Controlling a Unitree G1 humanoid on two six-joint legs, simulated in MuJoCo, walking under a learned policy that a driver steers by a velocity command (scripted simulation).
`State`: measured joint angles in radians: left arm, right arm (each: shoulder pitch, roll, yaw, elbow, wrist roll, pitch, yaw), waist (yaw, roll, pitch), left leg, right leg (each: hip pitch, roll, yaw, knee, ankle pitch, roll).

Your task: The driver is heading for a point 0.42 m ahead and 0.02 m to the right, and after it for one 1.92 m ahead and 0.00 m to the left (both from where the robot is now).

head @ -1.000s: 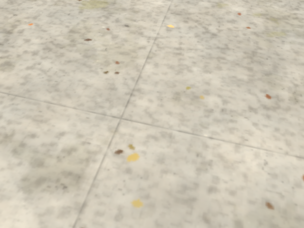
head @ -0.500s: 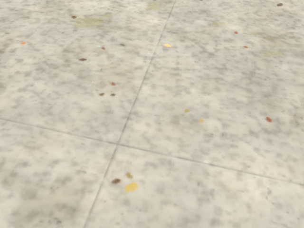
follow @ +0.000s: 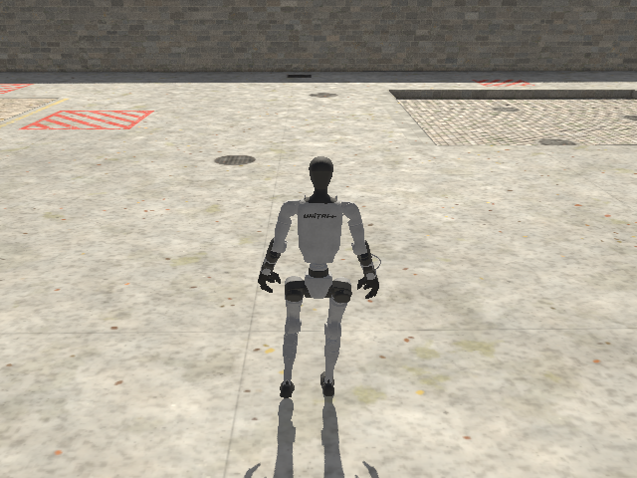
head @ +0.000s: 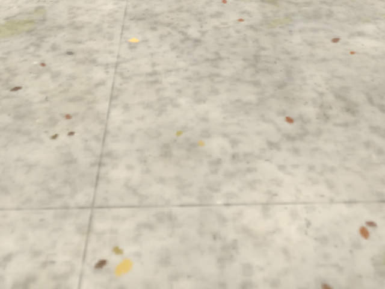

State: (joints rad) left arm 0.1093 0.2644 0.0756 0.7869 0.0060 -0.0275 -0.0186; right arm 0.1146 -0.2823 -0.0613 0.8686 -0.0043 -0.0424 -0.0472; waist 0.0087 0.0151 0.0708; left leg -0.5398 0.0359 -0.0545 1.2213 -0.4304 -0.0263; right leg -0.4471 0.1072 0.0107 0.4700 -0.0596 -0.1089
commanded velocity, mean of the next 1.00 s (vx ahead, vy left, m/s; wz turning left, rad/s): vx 0.24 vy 0.00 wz -0.31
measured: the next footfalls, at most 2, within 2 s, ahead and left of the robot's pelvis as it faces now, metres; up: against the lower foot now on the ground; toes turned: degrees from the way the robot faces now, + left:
left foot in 0.36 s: +0.15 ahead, +0.16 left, +0.00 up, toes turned -17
right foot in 0.80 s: +0.27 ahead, -0.19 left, +0.00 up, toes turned -22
